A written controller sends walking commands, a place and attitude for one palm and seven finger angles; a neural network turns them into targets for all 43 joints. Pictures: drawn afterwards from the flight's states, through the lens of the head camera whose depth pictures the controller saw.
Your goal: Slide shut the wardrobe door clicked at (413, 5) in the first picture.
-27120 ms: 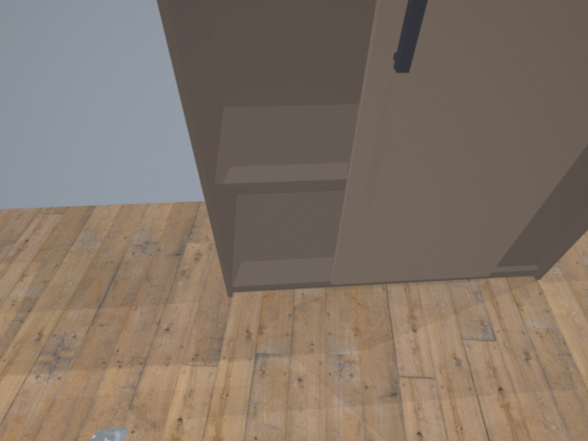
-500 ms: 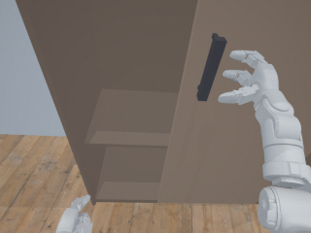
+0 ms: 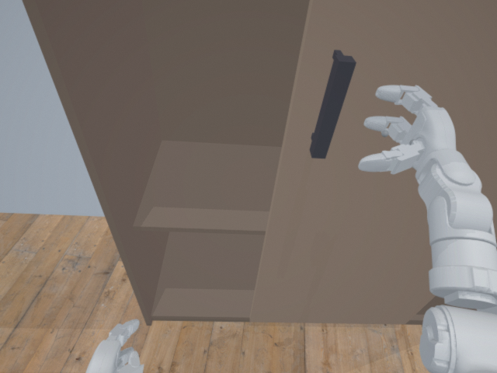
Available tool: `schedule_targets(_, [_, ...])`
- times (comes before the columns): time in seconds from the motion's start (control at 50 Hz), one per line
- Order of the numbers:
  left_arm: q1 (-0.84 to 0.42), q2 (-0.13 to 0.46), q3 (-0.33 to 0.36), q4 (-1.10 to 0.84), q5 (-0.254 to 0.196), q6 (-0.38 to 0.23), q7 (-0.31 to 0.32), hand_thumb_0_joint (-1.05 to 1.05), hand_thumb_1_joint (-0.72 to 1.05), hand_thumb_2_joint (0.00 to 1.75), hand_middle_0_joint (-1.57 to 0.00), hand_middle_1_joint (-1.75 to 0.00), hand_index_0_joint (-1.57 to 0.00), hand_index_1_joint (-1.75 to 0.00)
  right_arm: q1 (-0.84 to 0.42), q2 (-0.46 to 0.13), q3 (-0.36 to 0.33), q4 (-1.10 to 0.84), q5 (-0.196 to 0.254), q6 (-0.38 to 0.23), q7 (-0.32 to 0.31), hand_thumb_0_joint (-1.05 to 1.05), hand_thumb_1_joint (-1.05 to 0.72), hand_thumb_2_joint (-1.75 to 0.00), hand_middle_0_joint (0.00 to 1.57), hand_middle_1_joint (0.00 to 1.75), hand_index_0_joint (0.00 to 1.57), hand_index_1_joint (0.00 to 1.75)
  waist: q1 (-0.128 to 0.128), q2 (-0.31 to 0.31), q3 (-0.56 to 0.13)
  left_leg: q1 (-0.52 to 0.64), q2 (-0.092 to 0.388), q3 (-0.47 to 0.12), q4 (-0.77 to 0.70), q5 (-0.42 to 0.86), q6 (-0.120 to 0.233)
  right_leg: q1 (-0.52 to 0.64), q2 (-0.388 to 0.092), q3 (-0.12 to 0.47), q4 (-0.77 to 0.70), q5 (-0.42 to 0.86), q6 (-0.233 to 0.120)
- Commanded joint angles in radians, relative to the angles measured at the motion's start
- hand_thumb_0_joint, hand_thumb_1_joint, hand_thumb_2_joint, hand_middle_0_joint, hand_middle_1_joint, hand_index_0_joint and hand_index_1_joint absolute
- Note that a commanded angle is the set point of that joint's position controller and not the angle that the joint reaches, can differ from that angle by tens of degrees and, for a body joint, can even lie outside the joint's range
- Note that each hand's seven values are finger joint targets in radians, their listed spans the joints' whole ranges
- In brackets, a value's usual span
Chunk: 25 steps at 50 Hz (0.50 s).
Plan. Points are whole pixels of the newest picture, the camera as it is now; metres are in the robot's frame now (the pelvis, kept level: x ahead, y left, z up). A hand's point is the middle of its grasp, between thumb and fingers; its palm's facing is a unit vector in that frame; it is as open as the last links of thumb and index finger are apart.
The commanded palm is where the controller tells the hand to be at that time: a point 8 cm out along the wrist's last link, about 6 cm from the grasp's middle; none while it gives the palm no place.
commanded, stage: move the hooked fingers beside the handle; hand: right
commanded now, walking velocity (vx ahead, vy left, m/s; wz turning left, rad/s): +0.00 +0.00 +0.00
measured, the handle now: (327, 106) +0.49 -0.07 +0.24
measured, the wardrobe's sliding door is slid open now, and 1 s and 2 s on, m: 0.39 0.39 0.39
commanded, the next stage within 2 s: none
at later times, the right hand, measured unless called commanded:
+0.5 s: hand (392, 122) +0.42 -0.16 +0.26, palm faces -0.03 +1.00 -0.04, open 14.0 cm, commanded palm +0.40 -0.21 +0.24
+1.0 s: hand (378, 129) +0.43 -0.15 +0.23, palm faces -0.04 +1.00 -0.04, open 14.0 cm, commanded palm +0.40 -0.21 +0.24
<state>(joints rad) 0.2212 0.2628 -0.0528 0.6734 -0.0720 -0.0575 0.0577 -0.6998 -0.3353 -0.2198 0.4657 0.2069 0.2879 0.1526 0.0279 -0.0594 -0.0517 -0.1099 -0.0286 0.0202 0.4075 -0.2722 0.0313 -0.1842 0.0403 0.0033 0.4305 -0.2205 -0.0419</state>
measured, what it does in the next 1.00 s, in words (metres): stands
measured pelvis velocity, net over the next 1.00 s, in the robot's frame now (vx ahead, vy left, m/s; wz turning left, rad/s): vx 0.01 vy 0.00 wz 0.00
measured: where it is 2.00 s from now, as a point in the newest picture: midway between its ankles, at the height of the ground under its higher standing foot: outside the picture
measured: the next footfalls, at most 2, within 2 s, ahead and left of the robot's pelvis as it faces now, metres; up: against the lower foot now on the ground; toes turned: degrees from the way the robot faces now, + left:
none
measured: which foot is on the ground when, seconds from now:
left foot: down 0.00-1.00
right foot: down 0.00-1.00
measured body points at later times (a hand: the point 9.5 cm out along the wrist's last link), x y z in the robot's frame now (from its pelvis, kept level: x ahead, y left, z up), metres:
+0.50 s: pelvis +0.01 +0.00 +0.00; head -0.02 +0.02 +0.45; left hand +0.14 +0.25 -0.10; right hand +0.42 -0.21 +0.26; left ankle -0.03 +0.10 -0.74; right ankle +0.01 -0.09 -0.74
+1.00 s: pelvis +0.01 +0.00 +0.00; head +0.00 +0.03 +0.45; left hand +0.16 +0.25 -0.10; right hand +0.43 -0.20 +0.24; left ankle -0.03 +0.10 -0.74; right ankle +0.01 -0.09 -0.74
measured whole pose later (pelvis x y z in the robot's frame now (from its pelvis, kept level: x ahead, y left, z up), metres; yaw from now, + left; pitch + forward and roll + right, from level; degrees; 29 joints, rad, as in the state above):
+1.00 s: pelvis +0.01 +0.00 +0.00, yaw +0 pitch +1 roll +0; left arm 0.23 0.27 -0.05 0.67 -0.07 -0.05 0.05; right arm -0.74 -0.36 -0.24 0.55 0.21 0.31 0.19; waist 0.03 -0.07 -0.07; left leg -0.13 -0.03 0.02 0.41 -0.29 0.04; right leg -0.21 0.04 0.01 0.44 -0.24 -0.04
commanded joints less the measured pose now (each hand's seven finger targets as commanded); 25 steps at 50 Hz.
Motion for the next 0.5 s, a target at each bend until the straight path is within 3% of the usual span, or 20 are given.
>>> schedule_targets(0.0, [-0.117, 0.125, 0.041, -0.153, -0.003, -0.065, 0.014, 0.0, 0.9, 0.9, -0.2, -0.3, -0.2, -0.3, -0.539, -0.25, -0.078, -0.246, 0.008, -0.094, 0.007, 0.0, 0.5, -0.3, 0.3, 1.2, 0.3, 1.2, -0.004, 0.057, -0.257, -0.052, 0.013, -0.007, -0.056, 0.297, 0.008, 0.202, -0.028, 0.053, -0.023, 0.246, -0.019])
schedule_targets(0.04, [-0.117, 0.122, 0.04, -0.155, -0.005, -0.069, 0.014, 0.0, 0.9, 0.9, -0.2, -0.3, -0.2, -0.3, -0.533, -0.223, -0.058, -0.248, 0.009, -0.092, 0.015, 0.0, 0.5, -0.3, 0.3, 1.2, 0.3, 1.2, -0.004, 0.019, -0.261, -0.058, 0.014, -0.004, -0.052, 0.301, 0.01, 0.215, -0.029, 0.052, -0.022, 0.259, -0.015])
schedule_targets(0.06, [-0.114, 0.123, 0.041, -0.15, -0.004, -0.068, 0.013, 0.0, 0.9, 0.9, -0.2, -0.3, -0.2, -0.3, -0.502, -0.224, -0.063, -0.228, 0.012, -0.089, 0.016, 0.0, 0.5, -0.3, 0.3, 1.2, 0.3, 1.2, -0.006, 0.047, -0.25, -0.054, 0.013, -0.002, -0.057, 0.293, 0.009, 0.2, -0.03, 0.053, -0.02, 0.251, -0.016])
schedule_targets(0.16, [-0.102, 0.129, 0.042, -0.13, -0.011, -0.069, 0.017, 0.0, 0.9, 0.9, -0.2, -0.3, -0.2, -0.3, -0.511, -0.164, -0.008, -0.127, 0.018, -0.058, 0.027, 0.0, 0.5, -0.3, 0.3, 1.2, 0.3, 1.2, 0.011, 0.062, -0.173, -0.106, 0.011, 0.002, -0.07, 0.228, 0.009, 0.163, -0.031, 0.055, -0.027, 0.182, -0.017])
schedule_targets(0.2, [-0.094, 0.137, 0.045, -0.126, -0.008, -0.071, 0.02, 0.0, 0.9, 0.9, -0.2, -0.3, -0.2, -0.3, -0.526, -0.232, -0.063, -0.108, 0.015, -0.056, 0.022, 0.0, 0.5, -0.3, 0.3, 1.2, 0.3, 1.2, 0.006, 0.07, -0.189, -0.101, 0.013, -0.004, -0.07, 0.235, 0.006, 0.156, -0.03, 0.054, -0.025, 0.183, -0.019])
schedule_targets(0.26, [-0.09, 0.134, 0.045, -0.13, -0.004, -0.074, 0.021, 0.0, 0.9, 0.9, -0.2, -0.3, -0.2, -0.3, -0.579, -0.274, -0.084, -0.156, 0.008, -0.088, 0.014, 0.0, 0.5, -0.3, 0.3, 1.2, 0.3, 1.2, 0.002, 0.059, -0.24, -0.067, 0.017, -0.009, -0.063, 0.258, 0.007, 0.166, -0.029, 0.051, -0.019, 0.208, -0.019])
schedule_targets(0.32, [-0.085, 0.131, 0.045, -0.14, 0.0, -0.088, 0.017, 0.0, 0.9, 0.9, -0.2, -0.3, -0.2, -0.3, -0.612, -0.284, -0.096, -0.209, 0.006, -0.13, 0.013, 0.0, 0.5, -0.3, 0.3, 1.2, 0.3, 1.2, 0.001, 0.037, -0.303, -0.044, 0.015, -0.012, -0.053, 0.305, 0.007, 0.21, -0.027, 0.055, -0.016, 0.255, -0.02])
schedule_targets(0.38, [-0.08, 0.133, 0.046, -0.142, 0.001, -0.092, 0.014, 0.0, 0.9, 0.9, -0.2, -0.3, -0.2, -0.3, -0.581, -0.295, -0.106, -0.213, 0.004, -0.145, 0.024, 0.0, 0.5, -0.3, 0.3, 1.2, 0.3, 1.2, -0.005, 0.016, -0.319, -0.022, 0.015, -0.009, -0.044, 0.354, 0.009, 0.22, -0.028, 0.053, -0.01, 0.298, -0.018])
schedule_targets(0.44, [-0.08, 0.134, 0.049, -0.146, -0.006, -0.089, 0.009, 0.0, 0.9, 0.9, -0.2, -0.3, -0.2, -0.3, -0.477, -0.263, -0.095, -0.16, 0.007, -0.106, 0.045, 0.0, 0.5, -0.3, 0.3, 1.2, 0.3, 1.2, -0.012, 0.027, -0.282, -0.029, 0.014, -0.003, -0.039, 0.398, 0.008, 0.209, -0.028, 0.045, -0.003, 0.335, -0.018])
schedule_targets(0.48, [-0.079, 0.138, 0.052, -0.144, -0.011, -0.08, 0.007, 0.0, 0.9, 0.9, -0.2, -0.3, -0.2, -0.3, -0.409, -0.218, -0.068, -0.104, 0.016, -0.068, 0.057, 0.0, 0.5, -0.3, 0.3, 1.2, 0.3, 1.2, -0.011, 0.08, -0.223, -0.041, 0.014, 0.004, -0.043, 0.4, 0.005, 0.163, -0.027, 0.039, -0.002, 0.309, -0.022])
